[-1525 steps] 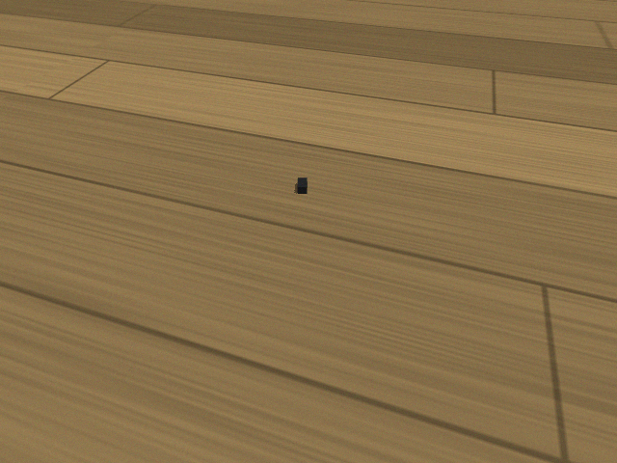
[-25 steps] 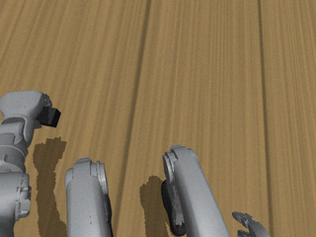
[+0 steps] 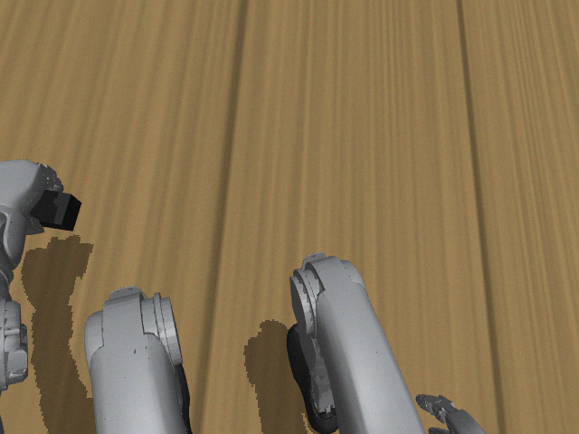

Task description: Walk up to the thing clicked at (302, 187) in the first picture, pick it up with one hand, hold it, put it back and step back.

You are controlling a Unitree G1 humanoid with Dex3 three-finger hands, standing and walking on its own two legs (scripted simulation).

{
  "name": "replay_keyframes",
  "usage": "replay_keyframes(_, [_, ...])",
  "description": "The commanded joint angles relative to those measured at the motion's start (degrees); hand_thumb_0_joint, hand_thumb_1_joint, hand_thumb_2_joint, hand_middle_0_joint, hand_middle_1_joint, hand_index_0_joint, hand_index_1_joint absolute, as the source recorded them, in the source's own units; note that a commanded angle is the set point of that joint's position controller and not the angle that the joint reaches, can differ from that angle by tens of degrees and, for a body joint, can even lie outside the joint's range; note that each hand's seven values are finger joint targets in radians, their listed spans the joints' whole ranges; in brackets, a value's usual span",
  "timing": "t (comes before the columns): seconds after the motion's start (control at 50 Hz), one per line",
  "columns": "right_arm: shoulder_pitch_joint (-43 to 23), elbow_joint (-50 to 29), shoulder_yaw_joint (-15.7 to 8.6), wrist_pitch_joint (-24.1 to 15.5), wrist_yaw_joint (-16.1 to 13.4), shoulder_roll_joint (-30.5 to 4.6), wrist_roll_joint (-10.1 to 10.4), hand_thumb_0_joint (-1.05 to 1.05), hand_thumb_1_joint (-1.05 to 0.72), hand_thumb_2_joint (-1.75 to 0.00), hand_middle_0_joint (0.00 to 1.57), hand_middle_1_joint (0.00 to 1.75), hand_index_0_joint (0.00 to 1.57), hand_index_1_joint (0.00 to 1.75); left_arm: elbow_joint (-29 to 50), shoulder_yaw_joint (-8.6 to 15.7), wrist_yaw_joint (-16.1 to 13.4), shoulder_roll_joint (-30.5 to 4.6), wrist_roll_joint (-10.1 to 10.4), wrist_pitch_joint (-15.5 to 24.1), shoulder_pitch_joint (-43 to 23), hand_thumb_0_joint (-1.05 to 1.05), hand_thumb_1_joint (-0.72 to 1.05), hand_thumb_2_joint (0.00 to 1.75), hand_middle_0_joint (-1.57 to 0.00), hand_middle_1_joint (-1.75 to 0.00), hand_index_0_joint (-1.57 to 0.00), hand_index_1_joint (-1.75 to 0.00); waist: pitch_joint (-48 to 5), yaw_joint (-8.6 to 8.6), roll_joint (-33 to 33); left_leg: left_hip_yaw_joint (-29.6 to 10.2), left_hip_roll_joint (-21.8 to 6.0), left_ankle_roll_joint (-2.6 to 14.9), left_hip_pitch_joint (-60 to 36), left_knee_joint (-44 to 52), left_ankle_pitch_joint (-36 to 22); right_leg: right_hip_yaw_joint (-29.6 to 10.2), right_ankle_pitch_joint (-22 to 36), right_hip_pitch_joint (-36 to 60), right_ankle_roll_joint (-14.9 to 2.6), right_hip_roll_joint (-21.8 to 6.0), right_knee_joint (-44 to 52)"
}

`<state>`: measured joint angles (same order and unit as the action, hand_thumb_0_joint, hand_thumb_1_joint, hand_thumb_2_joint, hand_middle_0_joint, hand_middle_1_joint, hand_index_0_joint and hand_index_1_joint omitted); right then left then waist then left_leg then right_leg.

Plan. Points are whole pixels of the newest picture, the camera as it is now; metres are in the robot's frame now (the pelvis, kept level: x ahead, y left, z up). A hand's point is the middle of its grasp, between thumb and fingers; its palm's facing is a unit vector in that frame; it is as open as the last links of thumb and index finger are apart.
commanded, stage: lower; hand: left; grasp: from above
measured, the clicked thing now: (46, 209) +0.46 +0.29 -0.20
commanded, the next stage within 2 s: rest in 0.34 s
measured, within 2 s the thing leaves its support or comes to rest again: rests again in 1.44 s
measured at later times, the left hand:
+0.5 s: hand (42, 223) +0.45 +0.31 -0.22, palm faces -0.45 -0.07 -0.89, open 7.0 cm
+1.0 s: hand (55, 225) +0.45 +0.30 -0.26, palm faces -0.46 -0.09 -0.88, open 7.0 cm
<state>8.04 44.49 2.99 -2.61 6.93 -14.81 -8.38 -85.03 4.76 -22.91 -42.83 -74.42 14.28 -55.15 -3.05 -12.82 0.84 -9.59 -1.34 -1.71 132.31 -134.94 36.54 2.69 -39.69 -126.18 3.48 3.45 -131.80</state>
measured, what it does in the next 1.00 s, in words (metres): stands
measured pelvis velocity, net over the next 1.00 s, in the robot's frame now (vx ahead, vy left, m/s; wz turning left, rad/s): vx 0.01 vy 0.00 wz -0.08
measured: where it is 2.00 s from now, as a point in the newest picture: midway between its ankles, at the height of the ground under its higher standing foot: (249, 413)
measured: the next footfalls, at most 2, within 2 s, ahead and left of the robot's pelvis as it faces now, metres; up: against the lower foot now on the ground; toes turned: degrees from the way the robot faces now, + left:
none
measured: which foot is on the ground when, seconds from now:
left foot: down 0.00-1.00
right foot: down 0.00-1.00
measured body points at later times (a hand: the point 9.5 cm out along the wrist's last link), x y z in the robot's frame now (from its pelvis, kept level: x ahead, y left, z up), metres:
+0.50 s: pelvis +0.01 +0.00 -0.03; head +0.26 +0.09 +0.34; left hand +0.47 +0.31 -0.17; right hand +0.06 -0.28 -0.12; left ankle +0.09 +0.14 -0.31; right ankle +0.10 -0.13 -0.31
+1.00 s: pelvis +0.01 +0.00 -0.04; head +0.27 +0.09 +0.31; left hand +0.47 +0.30 -0.21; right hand +0.05 -0.28 -0.12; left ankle +0.09 +0.14 -0.31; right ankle +0.10 -0.13 -0.31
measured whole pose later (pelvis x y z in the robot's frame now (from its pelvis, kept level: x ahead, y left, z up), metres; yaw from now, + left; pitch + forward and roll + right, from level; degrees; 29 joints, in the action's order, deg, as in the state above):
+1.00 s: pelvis +0.01 +0.00 -0.04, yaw -4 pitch +29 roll -11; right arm 4.7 42.9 9.7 -5.9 9.7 -16.9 -14.3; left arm -92.0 10.0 -31.4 -51.9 -77.0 16.8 -54.2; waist 5.0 -16.9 5.8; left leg -15.2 -1.0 -3.1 136.1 -145.4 39.3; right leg 6.4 -40.5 -129.2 3.9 5.4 -139.2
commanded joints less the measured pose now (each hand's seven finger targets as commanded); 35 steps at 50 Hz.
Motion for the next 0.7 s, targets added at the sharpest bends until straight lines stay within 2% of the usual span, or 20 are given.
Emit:
replay_keyframes(0.0, [10.98, -0.65, -3.94, -0.56, -0.58, -14.02, -0.09, 0.0, -0.92, -0.91, 0.2, 0.3, 0.2, 0.3, 8.36, 1.52, -2.34, -14.68, 0.76, 0.06, -17.38, 0.0, 0.86, 0.19, -1.22, -0.16, -1.24, -0.14, -38.22, 0.0, -16.54, 6.94, 0.46, 2.88, -31.84, 12.07, -6.09, 6.36, 11.27, 15.68, -5.32, 0.64, 13.19])
replay_keyframes(0.04, [11.01, -0.79, -3.77, -0.44, -0.42, -14.35, -0.34, 0.0, -0.91, -0.9, 0.2, 0.3, 0.2, 0.3, 8.84, 2.1, -2.49, -15.73, 0.72, 0.22, -18.07, 0.0, 0.85, 0.19, -1.23, -0.13, -1.24, -0.12, -37.88, -0.66, -16.87, 6.95, 0.42, 2.95, -30.68, 11.45, -6.13, 6.53, 11.55, 15.9, -5.14, 0.67, 13.14])
replay_keyframes(0.06, [10.78, -0.73, -3.61, -0.37, -0.42, -14.37, -0.36, 0.0, -0.91, -0.9, 0.2, 0.3, 0.2, 0.3, 7.11, 1.49, -2.48, -14.41, 0.86, 0.21, -16.78, 0.0, 0.84, 0.2, -1.23, -0.12, -1.24, -0.11, -36.63, -0.74, -15.58, 6.89, 0.45, 3.02, -29.67, 10.99, -5.83, 6.61, 11.33, 15.43, -5.08, 0.68, 12.92])
replay_keyframes(0.1, [10.56, -0.77, -3.09, -0.3, -0.36, -14.44, -0.57, 0.0, -0.91, -0.9, 0.2, 0.3, 0.2, 0.3, 6.42, 1.37, -2.49, -15.0, 0.77, 0.66, -16.63, 0.0, 0.84, 0.21, -1.22, -0.13, -1.23, -0.12, -35.38, -1.42, -14.82, 6.82, 0.5, 3.19, -27.85, 10.07, -5.87, 6.76, 11.49, 15.41, -4.92, 0.84, 12.75])
replay_keyframes(0.14, [10.38, -0.97, -2.84, -0.35, -0.21, -14.49, -0.75, 0.0, -0.91, -0.9, 0.2, 0.3, 0.2, 0.3, 5.68, 1.48, -2.61, -15.43, 0.79, 1.11, -16.08, 0.0, 0.85, 0.18, -1.22, -0.14, -1.24, -0.12, -34.59, -1.19, -14.85, 6.54, 0.42, 3.12, -27.29, 9.93, -5.52, 7.08, 11.05, 15.21, -4.95, 0.98, 12.21])
replay_keyframes(0.16, [10.32, -0.93, -2.84, -0.33, -0.25, -14.71, -0.76, 0.0, -0.91, -0.9, 0.2, 0.3, 0.2, 0.3, 5.74, 2.21, -2.87, -16.01, 0.95, 1.36, -15.53, 0.0, 0.85, 0.2, -1.23, -0.14, -1.24, -0.12, -34.76, -0.81, -14.46, 6.39, 0.48, 3.1, -27.83, 9.79, -5.42, 7.22, 10.91, 15.03, -4.99, 0.99, 12.03])
replay_keyframes(0.18, [9.73, -1.06, -2.59, -0.3, -0.17, -14.67, -0.84, 0.0, -0.91, -0.9, 0.2, 0.3, 0.2, 0.3, 5.52, 1.95, -2.99, -16.55, 0.64, 1.74, -16.34, 0.0, 0.85, 0.2, -1.23, -0.14, -1.24, -0.13, -34.74, -1.13, -15.11, 6.22, 0.41, 3.03, -27.25, 9.6, -4.77, 7.37, 10.19, 14.67, -5.05, 1.19, 11.67])
replay_keyframes(0.24, [9.87, -1.13, -2.46, -0.45, -0.08, -15.29, -1.41, 0.0, -0.91, -0.9, 0.2, 0.3, 0.2, 0.3, 7.09, 3.26, -4.1, -18.11, 0.04, 2.72, -16.88, 0.0, 0.89, 0.19, -1.24, -0.16, -1.26, -0.14, -34.45, -1.28, -17.29, 6.08, 0.38, 2.71, -28.66, 8.81, -5.6, 7.81, 10.81, 13.77, -5.15, 1.05, 10.57])
replay_keyframes(0.26, [9.3, -1.41, -2.33, -0.45, -0.14, -15.4, -1.44, 0.0, -0.91, -0.9, 0.2, 0.3, 0.2, 0.3, 6.31, 3.15, -4.44, -17.34, -0.09, 2.8, -15.9, 0.0, 0.87, 0.19, -1.25, -0.13, -1.26, -0.11, -34.56, -1.11, -17.03, 6.03, 0.39, 2.56, -29.25, 8.54, -5.96, 7.88, 10.93, 13.4, -5.21, 1.07, 10.26])
replay_keyframes(0.28, [9.95, -1.01, -2.21, -0.5, 0.05, -15.31, -1.76, 0.0, -0.91, -0.9, 0.2, 0.3, 0.2, 0.3, 7.68, 3.55, -4.91, -18.17, -0.67, 3.1, -16.8, 0.0, 0.9, 0.2, -1.26, -0.15, -1.27, -0.13, -35.62, -1.86, -18.59, 6.05, 0.33, 2.55, -30.03, 8.13, -7.55, 7.97, 12.8, 14.48, -5.01, 1.17, 9.59])
replay_keyframes(0.34, [10.18, -0.73, -2.33, -0.64, 0.34, -15.57, -2.13, 0.0, -0.91, -0.9, 0.2, 0.3, 0.2, 0.3, 8.33, 4.82, -6.23, -19.31, -1.18, 3.28, -16.25, 0.0, 0.9, 0.2, -1.26, -0.16, -1.28, -0.14, -36.72, -1.8, -19.05, 5.97, 0.2, 2.53, -30.29, 7.16, -8.91, 7.96, 14.56, 15.06, -4.79, 1.23, 9.2])
replay_keyframes(0.36, [9.22, -0.96, -2.16, -0.68, 0.35, -15.5, -2.14, 0.0, -0.91, -0.9, 0.2, 0.3, 0.2, 0.3, 6.57, 4.77, -6.64, -18.63, -1.06, 2.79, -14.43, 0.0, 0.91, 0.21, -1.26, -0.17, -1.28, -0.15, -36.72, -1.33, -18.68, 5.88, 0.16, 2.49, -30.45, 7.14, -8.59, 7.98, 14.08, 14.49, -4.84, 1.27, 9.01])
replay_keyframes(0.38, [8.99, -1.02, -2.25, -0.69, 0.43, -15.81, -2.31, 0.0, -0.91, -0.9, 0.2, 0.3, 0.2, 0.3, 7.29, 5.11, -7.1, -19.09, -0.8, 2.87, -15.59, 0.0, 0.92, 0.21, -1.26, -0.17, -1.28, -0.15, -36.01, -1.92, -19.64, 5.95, 0.19, 2.47, -29.74, 7.04, -7.74, 8.13, 13.15, 13.97, -4.86, 1.2, 8.78])
replay_keyframes(0.42, [8.81, -0.86, -2.04, -0.94, 0.63, -15.57, -2.49, 0.0, -0.91, -0.9, 0.2, 0.3, 0.2, 0.3, 6.31, 4.53, -7.47, -18.9, -1.22, 2.44, -14.98, 0.0, 0.9, 0.22, -1.26, -0.17, -1.27, -0.16, -35.71, -1.79, -20.77, 5.73, 0.03, 2.33, -30.2, 7.18, -7.26, 8.29, 12.73, 13.11, -5.06, 1.37, 8.35])
replay_keyframes(0.46, [8.54, -0.91, -2.03, -0.96, 0.58, -16.06, -2.59, 0.0, -0.9, -0.9, 0.2, 0.3, 0.2, 0.3, 6.39, 5.37, -8.0, -19.55, -1.24, 2.05, -15.33, 0.0, 0.92, 0.21, -1.26, -0.12, -1.27, -0.1, -35.7, -1.91, -20.87, 5.47, 0.1, 2.25, -30.36, 6.94, -7.54, 8.78, 12.78, 12.34, -5.08, 1.37, 7.69])
replay_keyframes(0.52, [8.84, -0.63, -1.27, -1.16, 0.86, -15.81, -3.08, 0.0, -0.9, -0.9, 0.2, 0.3, 0.2, 0.3, 4.63, 4.47, -8.49, -19.4, -1.71, 1.62, -15.67, 0.0, 0.91, 0.21, -1.25, -0.14, -1.27, -0.12, -34.95, -2.89, -19.17, 5.56, -0.02, 2.69, -27.71, 5.39, -8.1, 8.44, 14.44, 13.77, -4.76, 1.68, 7.89])
replay_keyframes(0.54, [9.26, -0.52, -1.19, -1.25, 0.99, -16.25, -3.2, 0.0, -0.9, -0.9, 0.2, 0.3, 0.2, 0.3, 4.29, 5.31, -8.73, -20.32, -1.33, 1.57, -15.56, 0.0, 0.93, 0.22, -1.26, -0.13, -1.28, -0.11, -34.2, -2.89, -18.4, 5.48, 0.05, 2.76, -26.72, 5.11, -8.3, 8.65, 14.54, 13.89, -4.7, 1.6, 7.86])
replay_keyframes(0.6, [8.97, -0.8, -0.6, -1.62, 1.12, -16.74, -3.72, 0.0, -0.9, -0.9, 0.2, 0.3, 0.2, 0.3, 2.42, 5.36, -8.89, -20.39, -1.08, 1.62, -14.72, 0.0, 0.92, 0.21, -1.25, -0.14, -1.27, -0.12, -33.0, -3.03, -18.41, 5.22, 0.09, 2.65, -26.24, 4.57, -8.19, 9.19, 14.09, 13.61, -4.87, 1.66, 7.47])
replay_keyframes(0.66, [8.63, -1.01, -0.09, -2.02, 1.32, -16.98, -4.03, 0.0, -0.9, -0.9, 0.2, 0.3, 0.2, 0.3, -0.56, 4.28, -8.75, -18.92, -0.79, 1.49, -13.21, 0.0, 0.94, 0.19, -1.25, -0.15, -1.28, -0.12, -32.36, -3.64, -17.16, 4.87, 0.02, 2.68, -26.02, 3.76, -8.32, 9.6, 14.4, 13.73, -4.76, 1.95, 7.21])
replay_keyframes(0.68, [8.74, -1.4, -0.01, -2.42, 1.56, -16.89, -4.26, 0.0, -0.9, -0.9, 0.2, 0.3, 0.2, 0.3, 1.42, 4.83, -8.85, -20.6, -0.88, 1.74, -14.65, 0.0, 0.94, 0.2, -1.25, -0.16, -1.28, -0.13, -32.76, -4.28, -18.3, 4.74, -0.14, 2.65, -26.49, 3.75, -9.01, 9.69, 15.27, 14.62, -4.6, 2.07, 6.68])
